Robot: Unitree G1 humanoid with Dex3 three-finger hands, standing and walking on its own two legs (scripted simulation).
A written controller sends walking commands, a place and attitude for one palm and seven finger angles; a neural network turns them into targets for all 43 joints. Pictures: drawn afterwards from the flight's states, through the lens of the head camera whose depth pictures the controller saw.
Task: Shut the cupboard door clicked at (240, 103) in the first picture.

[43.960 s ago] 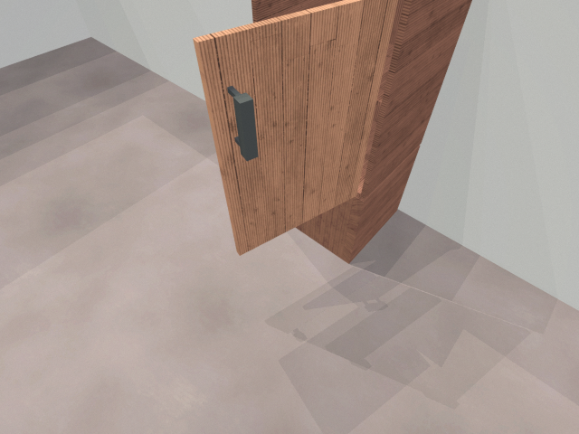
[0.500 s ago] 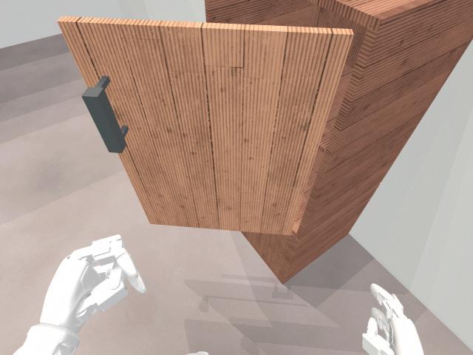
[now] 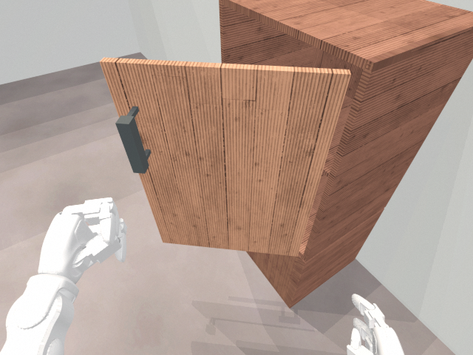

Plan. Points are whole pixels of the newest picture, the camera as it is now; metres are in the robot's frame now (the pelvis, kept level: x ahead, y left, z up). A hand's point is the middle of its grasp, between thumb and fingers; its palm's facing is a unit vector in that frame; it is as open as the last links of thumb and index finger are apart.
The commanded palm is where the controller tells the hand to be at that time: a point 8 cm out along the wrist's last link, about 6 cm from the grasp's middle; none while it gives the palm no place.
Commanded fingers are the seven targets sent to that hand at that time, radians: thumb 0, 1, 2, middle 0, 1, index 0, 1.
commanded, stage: raise the hand and make a fist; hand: left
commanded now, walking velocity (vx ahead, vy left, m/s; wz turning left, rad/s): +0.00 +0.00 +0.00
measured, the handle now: (137, 139) +0.48 +0.26 +0.12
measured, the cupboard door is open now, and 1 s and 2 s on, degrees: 50 50 50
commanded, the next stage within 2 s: bring the fist close to the handle in 0.30 s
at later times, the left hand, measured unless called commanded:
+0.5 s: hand (130, 258) +0.22 +0.18 +0.10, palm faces -0.02 -1.00 -0.05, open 3.1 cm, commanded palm +0.21 +0.24 +0.12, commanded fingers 0.00 0.90 0.90 -1.30 -1.50 -1.30 -1.50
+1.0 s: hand (118, 204) +0.31 +0.23 +0.12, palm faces +0.07 -1.00 -0.04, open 3.1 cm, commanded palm +0.29 +0.27 +0.12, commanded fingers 0.00 0.90 0.90 -1.30 -1.50 -1.30 -1.50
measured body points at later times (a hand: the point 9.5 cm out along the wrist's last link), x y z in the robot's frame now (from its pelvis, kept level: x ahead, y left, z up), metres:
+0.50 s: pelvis -0.01 -0.01 +0.00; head -0.01 -0.02 +0.45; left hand +0.22 +0.24 +0.11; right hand +0.18 -0.23 -0.06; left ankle +0.00 +0.09 -0.72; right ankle +0.01 -0.11 -0.72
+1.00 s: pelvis -0.01 -0.02 +0.00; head +0.01 -0.02 +0.45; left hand +0.30 +0.28 +0.12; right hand +0.15 -0.27 -0.08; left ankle +0.00 +0.09 -0.72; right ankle +0.01 -0.11 -0.72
